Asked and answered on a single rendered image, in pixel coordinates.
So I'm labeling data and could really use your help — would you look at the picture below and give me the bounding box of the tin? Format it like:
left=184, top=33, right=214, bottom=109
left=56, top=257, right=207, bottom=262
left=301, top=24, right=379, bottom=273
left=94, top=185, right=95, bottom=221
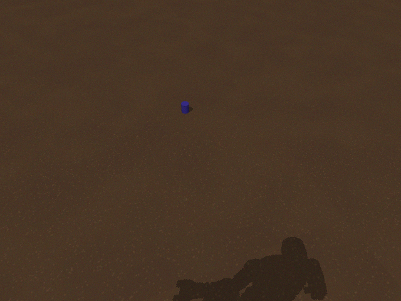
left=181, top=101, right=189, bottom=114

